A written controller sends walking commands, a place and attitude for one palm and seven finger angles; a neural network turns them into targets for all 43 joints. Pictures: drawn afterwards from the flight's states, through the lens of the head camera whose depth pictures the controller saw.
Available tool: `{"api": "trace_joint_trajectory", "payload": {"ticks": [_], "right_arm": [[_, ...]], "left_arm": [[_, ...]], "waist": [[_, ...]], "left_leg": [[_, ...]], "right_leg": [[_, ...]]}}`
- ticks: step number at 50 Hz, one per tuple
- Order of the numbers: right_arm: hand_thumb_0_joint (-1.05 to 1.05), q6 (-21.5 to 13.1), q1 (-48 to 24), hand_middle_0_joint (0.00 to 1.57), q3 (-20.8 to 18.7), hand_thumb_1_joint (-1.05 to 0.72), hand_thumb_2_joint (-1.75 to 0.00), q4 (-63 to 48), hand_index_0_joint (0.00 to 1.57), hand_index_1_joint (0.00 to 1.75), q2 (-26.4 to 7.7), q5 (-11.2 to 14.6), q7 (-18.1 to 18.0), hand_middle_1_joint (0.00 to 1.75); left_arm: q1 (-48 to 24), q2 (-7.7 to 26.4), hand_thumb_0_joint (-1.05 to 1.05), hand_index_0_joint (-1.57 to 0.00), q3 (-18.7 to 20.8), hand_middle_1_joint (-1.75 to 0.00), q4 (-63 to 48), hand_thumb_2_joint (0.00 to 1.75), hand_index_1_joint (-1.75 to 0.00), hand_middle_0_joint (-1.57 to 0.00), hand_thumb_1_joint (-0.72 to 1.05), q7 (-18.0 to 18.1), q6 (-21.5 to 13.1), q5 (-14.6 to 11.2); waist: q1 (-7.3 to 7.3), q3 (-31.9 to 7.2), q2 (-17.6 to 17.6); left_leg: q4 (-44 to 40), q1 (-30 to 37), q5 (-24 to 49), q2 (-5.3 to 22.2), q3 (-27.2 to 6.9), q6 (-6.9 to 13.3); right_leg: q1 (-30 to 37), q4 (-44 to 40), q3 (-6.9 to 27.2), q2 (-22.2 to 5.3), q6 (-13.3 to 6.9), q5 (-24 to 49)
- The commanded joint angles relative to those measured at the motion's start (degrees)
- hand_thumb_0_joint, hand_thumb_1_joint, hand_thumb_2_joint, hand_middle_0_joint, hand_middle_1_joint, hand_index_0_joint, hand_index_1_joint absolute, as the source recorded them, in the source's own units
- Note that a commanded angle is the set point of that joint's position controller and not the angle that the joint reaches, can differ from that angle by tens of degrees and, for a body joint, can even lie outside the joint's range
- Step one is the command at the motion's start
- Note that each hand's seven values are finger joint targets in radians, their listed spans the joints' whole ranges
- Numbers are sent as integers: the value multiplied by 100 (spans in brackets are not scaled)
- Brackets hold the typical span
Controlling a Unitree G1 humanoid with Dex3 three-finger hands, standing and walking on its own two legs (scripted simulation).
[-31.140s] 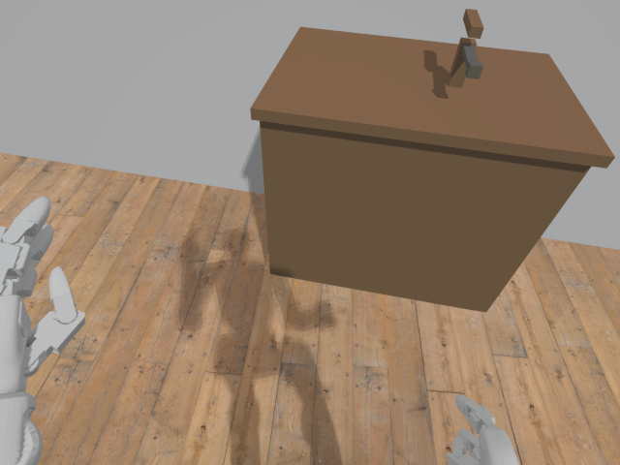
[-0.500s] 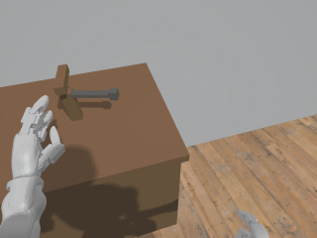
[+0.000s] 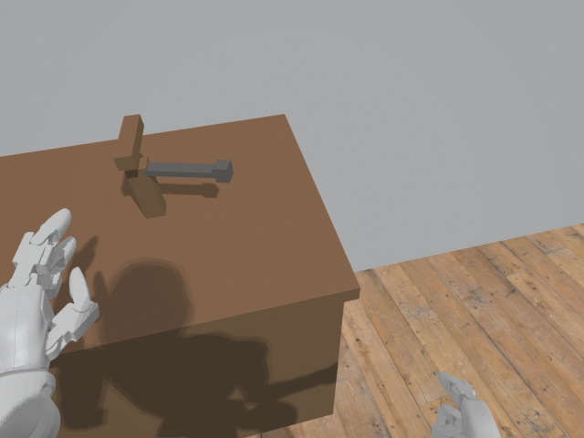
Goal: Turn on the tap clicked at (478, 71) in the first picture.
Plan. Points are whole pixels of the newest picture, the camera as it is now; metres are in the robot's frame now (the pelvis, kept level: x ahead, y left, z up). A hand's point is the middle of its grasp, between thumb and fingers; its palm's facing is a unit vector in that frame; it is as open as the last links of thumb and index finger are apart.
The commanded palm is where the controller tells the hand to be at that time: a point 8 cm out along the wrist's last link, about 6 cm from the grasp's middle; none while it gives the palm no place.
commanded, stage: draw the hand back beside the body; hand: left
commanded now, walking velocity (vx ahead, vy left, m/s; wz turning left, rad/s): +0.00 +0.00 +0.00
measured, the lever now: (223, 171) +0.49 +0.18 +0.12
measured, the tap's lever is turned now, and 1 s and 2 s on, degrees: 71 71 71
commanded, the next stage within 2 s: step back with the hand held close in 0.06 s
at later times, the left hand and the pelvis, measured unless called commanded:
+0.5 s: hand (110, 338) +0.18 +0.22 +0.13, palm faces +0.30 -0.84 -0.45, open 7.4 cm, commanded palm +0.13 +0.27 +0.17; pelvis -0.03 -0.01 -0.01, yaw -1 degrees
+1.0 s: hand (44, 383) +0.12 +0.26 +0.14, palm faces +0.39 -0.82 -0.42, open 7.4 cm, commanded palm +0.07 +0.29 +0.17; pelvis -0.09 +0.01 -0.02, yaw +0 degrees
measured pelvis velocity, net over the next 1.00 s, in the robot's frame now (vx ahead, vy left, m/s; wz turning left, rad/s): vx -0.09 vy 0.01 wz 0.00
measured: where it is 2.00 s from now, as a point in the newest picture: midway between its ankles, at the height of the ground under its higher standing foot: outside the picture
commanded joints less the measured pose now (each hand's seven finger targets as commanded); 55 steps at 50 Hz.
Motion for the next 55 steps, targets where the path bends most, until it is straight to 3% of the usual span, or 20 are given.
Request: {"api": "trace_joint_trajectory", "payload": {"ticks": [1, 8, 9, 10, 11, 12, 16, 18, 22, 23, 27, 28, 29, 33, 36, 42, 46, 48, 51, 55], "right_arm": [[0, -322, -733, 20, -198, -90, -90, -922, 20, 30, -596, 21, -62, 30], [0, -333, -773, 20, -167, -90, -90, -913, 20, 30, -588, 33, -60, 30], [0, -358, -810, 20, -152, -90, -90, -963, 20, 30, -564, 43, -62, 30], [0, -321, -843, 20, -143, -90, -90, -1178, 20, 30, -622, 105, -87, 30], [0, -286, -809, 20, -108, -90, -90, -942, 20, 30, -493, 77, -94, 30], [0, -246, -756, 20, -133, -90, -90, -974, 20, 30, -500, 55, -80, 30], [0, -77, -614, 20, -227, -90, -90, -1184, 20, 30, -615, 78, -44, 30], [0, 5, -617, 20, -251, -90, -90, -1256, 20, 30, -653, 76, -48, 30], [0, 94, -595, 20, -302, -90, -90, -1396, 20, 30, -646, 102, -107, 30], [0, 97, -600, 20, -306, -90, -90, -1366, 20, 30, -666, 93, -135, 30], [0, 60, -540, 20, -333, -90, -90, -1367, 20, 30, -611, 100, -179, 30], [0, 50, -548, 20, -340, -90, -90, -1344, 20, 30, -663, 83, -200, 30], [0, 45, -542, 20, -321, -90, -90, -1348, 20, 30, -617, 94, -206, 30], [0, 36, -547, 20, -318, -90, -90, -1363, 20, 30, -732, 66, -214, 30], [0, 47, -538, 20, -289, -90, -90, -1396, 20, 30, -716, 66, -222, 30], [0, 28, -523, 20, -261, -90, -90, -1407, 20, 30, -712, 45, -238, 30], [0, -22, -512, 20, -246, -90, -90, -1359, 20, 30, -662, 2, -263, 30], [0, -45, -509, 20, -268, -90, -90, -1341, 20, 30, -733, -27, -269, 30], [0, -18, -504, 20, -259, -90, -90, -1350, 20, 30, -678, -48, -233, 30], [0, 12, -429, 20, -251, -90, -90, -1261, 20, 30, -551, -49, -196, 30]], "left_arm": [[-583, 1088, 0, -20, 597, -30, -1185, 90, -30, -20, 90, 67, -395, 23], [-553, 1192, 0, -20, 690, -30, -1246, 90, -30, -20, 90, 64, -406, 14], [-957, 1126, 0, -20, 535, -30, -1558, 90, -30, -20, 90, 66, -461, 27], [-1712, 2231, 0, -20, 1659, -30, -1969, 90, -30, -20, 90, 110, -669, 24], [-1135, 1620, 0, -20, 1209, -30, -1320, 90, -30, -20, 90, 39, -684, 38], [-677, 1437, 0, -20, 1071, -30, -1021, 90, -30, -20, 90, 12, -634, 75], [176, 1020, 0, -20, 724, -30, -891, 90, -30, -20, 90, -80, -572, 69], [404, 1127, 0, -20, 802, -30, -1065, 90, -30, -20, 90, -70, -557, 61], [252, 1417, 0, -20, 980, -30, -1612, 90, -30, -20, 90, 0, -569, 86], [121, 1681, 0, -20, 1161, -30, -1760, 90, -30, -20, 90, 44, -583, 92], [88, 1613, 0, -20, 1133, -30, -1898, 90, -30, -20, 90, 126, -627, 93], [52, 1772, 0, -20, 1254, -30, -2030, 90, -30, -20, 90, 156, -638, 98], [116, 1544, 0, -20, 1083, -30, -2003, 90, -30, -20, 90, 156, -640, 103], [309, 1523, 0, -20, 1143, -30, -1887, 90, -30, -20, 90, 199, -621, 136], [307, 1322, 0, -20, 1031, -30, -1765, 90, -30, -20, 90, 204, -618, 200], [-25, 1288, 0, -20, 947, -30, -1812, 90, -30, -20, 90, 232, -608, 312], [-149, 1385, 0, -20, 1039, -30, -2030, 90, -30, -20, 90, 282, -634, 335], [-119, 1551, 0, -20, 1209, -30, -2091, 90, -30, -20, 90, 306, -648, 359], [-70, 1308, 0, -20, 1108, -30, -2024, 90, -30, -20, 90, 288, -685, 434], [-27, 1401, 0, -20, 1110, -30, -2232, 90, -30, -20, 90, 321, -728, 350]], "waist": [[-92, -506, -301], [-92, -265, -1], [-137, -336, 49], [-87, 13, 0], [-170, -3, -342], [-173, -52, -569], [-194, -721, -316], [-179, -971, -261], [-212, -1144, -659], [-224, -1110, -573], [-263, -1017, -522], [-267, -1061, -237], [-283, -989, -196], [-291, -771, 69], [-285, -647, -68], [-291, -528, -255], [-285, -742, -199], [-294, -760, -29], [-294, -540, 38], [-338, -795, -438]], "left_leg": [[-350, -12, 1048, 298, -259, -101], [-389, -200, 713, 275, -265, -104], [-386, -145, 660, 266, -252, -84], [-223, -638, 377, 461, -507, 88], [-24, -583, 441, 445, -578, 83], [116, -482, 645, 461, -549, 73], [279, -339, 1310, 582, -471, 44], [270, -363, 1586, 635, -469, 39], [459, -558, 1442, 655, -473, 20], [484, -598, 1315, 644, -497, 10], [630, -853, 909, 632, -599, 25], [541, -884, 851, 678, -672, 31], [468, -989, 713, 721, -744, 57], [-7, -1644, -481, 835, -1021, 129], [-264, -2310, -1429, 912, -1141, 215], [-221, -2638, -1860, 922, -1151, 258], [-215, -2596, -1622, 929, -1135, 252], [-274, -2792, -1859, 960, -1181, 271], [-357, -3610, -2617, 1042, -1248, 371], [388, -2634, -1267, 786, -994, 115]], "right_leg": [[-57, -312, 267, -244, 51, 745], [-107, -417, 304, -252, 37, 504], [-118, -404, 313, -270, 43, 472], [-489, -586, 939, -597, 96, 686], [-636, -615, 976, -827, 63, 765], [-773, -643, 1020, -918, 70, 918], [-699, -262, 852, -978, 139, 1404], [-648, -102, 790, -950, 172, 1522], [-804, 37, 865, -1077, 116, 1459], [-922, 18, 926, -1106, 71, 1298], [-1172, 46, 1051, -1187, -8, 829], [-1197, 101, 1070, -1141, -21, 694], [-1225, 156, 972, -1056, 19, 488], [-1191, 236, 907, -767, 96, -431], [-914, 316, 886, -624, 160, -882], [-948, 366, 965, -610, 130, -1120], [-765, 555, 979, -621, 111, -633], [-618, 636, 1024, -600, 115, -713], [-314, 795, 1074, -539, 116, -1140], [-1052, 505, 1395, -993, -139, -270]]}}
